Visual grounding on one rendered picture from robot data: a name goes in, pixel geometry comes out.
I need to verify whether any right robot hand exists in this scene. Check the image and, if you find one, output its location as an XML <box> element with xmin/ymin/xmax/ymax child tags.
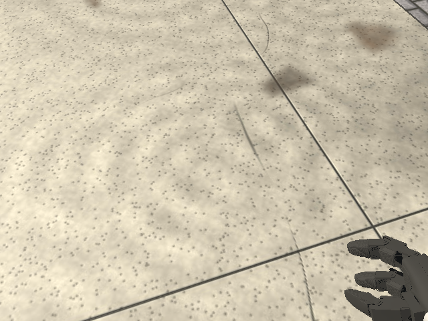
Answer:
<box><xmin>344</xmin><ymin>235</ymin><xmax>428</xmax><ymax>321</ymax></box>

